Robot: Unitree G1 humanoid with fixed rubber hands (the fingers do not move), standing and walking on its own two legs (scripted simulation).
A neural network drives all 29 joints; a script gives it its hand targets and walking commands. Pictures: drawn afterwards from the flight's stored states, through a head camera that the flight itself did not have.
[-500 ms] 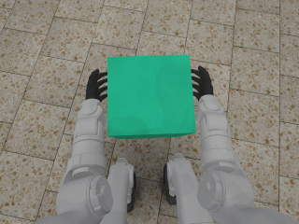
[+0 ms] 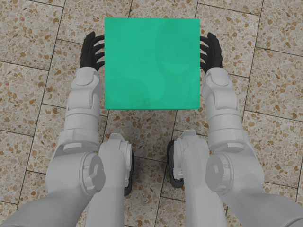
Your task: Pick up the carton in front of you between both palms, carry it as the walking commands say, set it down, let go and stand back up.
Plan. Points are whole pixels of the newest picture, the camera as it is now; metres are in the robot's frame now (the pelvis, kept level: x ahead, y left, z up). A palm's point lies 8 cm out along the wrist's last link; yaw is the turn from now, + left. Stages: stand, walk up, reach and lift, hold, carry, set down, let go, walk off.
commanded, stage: set down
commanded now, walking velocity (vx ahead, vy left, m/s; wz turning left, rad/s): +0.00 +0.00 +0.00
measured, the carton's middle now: (150, 74) +0.48 -0.01 -0.18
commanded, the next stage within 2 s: none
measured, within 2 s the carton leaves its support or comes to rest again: rests again in 0.94 s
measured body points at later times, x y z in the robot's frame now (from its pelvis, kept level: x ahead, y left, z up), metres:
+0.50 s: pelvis -0.01 +0.01 -0.09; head +0.33 +0.01 +0.20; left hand +0.52 +0.13 -0.25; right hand +0.52 -0.17 -0.24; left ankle +0.09 +0.11 -0.44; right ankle +0.11 -0.11 -0.44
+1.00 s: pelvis -0.01 +0.00 -0.12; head +0.33 +0.00 +0.17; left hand +0.52 +0.13 -0.28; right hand +0.52 -0.17 -0.27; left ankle +0.09 +0.11 -0.44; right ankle +0.11 -0.11 -0.44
